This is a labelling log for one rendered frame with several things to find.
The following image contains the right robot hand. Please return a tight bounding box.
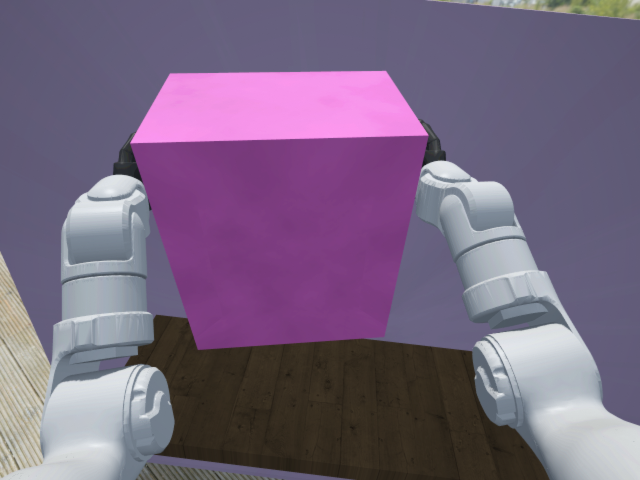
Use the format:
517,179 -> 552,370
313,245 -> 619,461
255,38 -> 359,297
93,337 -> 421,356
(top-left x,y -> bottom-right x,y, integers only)
418,119 -> 446,169

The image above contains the left robot hand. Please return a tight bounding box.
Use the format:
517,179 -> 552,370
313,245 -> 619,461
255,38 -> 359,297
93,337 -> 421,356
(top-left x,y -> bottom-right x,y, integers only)
113,131 -> 152,211

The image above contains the left robot forearm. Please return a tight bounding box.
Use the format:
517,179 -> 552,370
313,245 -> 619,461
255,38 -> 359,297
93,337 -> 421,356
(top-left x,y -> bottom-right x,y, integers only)
40,175 -> 154,458

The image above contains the carton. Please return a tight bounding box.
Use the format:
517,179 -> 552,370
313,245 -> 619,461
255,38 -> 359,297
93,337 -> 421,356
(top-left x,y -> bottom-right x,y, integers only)
130,71 -> 429,350

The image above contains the table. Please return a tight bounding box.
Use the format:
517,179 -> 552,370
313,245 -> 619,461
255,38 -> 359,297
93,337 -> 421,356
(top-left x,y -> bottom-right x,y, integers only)
125,315 -> 550,480

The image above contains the right robot forearm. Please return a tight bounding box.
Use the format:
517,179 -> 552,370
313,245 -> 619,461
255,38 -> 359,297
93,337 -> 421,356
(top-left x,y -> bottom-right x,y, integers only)
415,161 -> 603,400

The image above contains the right robot upper arm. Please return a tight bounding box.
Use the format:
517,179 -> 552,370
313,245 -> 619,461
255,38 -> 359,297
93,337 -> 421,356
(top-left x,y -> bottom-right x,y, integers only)
472,322 -> 640,480

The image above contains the left robot upper arm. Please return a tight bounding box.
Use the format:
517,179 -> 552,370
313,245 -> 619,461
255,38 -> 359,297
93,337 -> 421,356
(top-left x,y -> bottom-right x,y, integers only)
0,364 -> 175,480

